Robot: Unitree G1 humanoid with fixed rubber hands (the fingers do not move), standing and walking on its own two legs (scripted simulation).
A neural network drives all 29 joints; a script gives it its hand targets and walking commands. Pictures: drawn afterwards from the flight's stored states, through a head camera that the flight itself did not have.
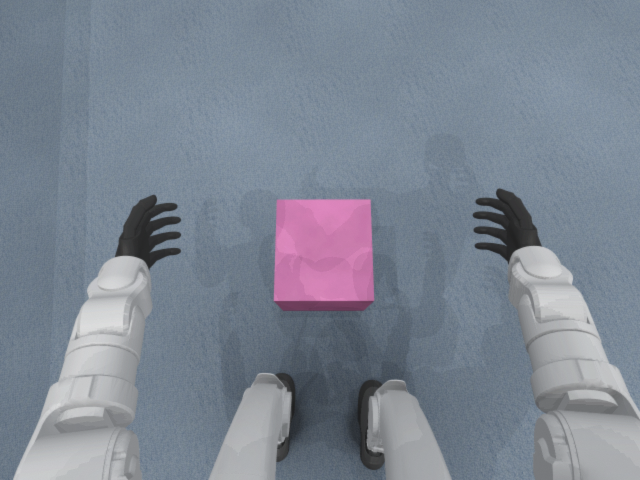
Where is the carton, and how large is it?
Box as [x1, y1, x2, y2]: [274, 199, 373, 310]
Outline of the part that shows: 370,199 277,200 274,301 283,310 363,310 373,301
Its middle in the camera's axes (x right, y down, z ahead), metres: +0.01 +0.04 +0.99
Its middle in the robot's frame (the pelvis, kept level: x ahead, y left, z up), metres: +0.50 +0.03 -0.57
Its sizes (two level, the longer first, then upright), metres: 0.236 0.219 0.225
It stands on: the floor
